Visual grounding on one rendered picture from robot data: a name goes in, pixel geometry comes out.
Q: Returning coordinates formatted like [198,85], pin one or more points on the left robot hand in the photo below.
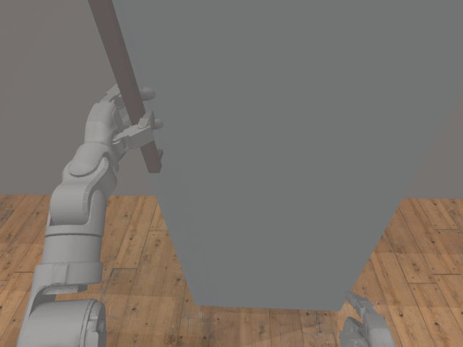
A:
[105,125]

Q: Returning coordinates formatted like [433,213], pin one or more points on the right robot hand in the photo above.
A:
[374,332]

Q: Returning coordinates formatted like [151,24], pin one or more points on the handle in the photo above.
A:
[108,26]

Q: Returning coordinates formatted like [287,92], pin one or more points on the robot left upper arm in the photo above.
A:
[69,323]

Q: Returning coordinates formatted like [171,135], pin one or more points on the fridge door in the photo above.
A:
[292,129]

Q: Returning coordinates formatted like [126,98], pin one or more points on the robot left forearm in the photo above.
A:
[75,227]

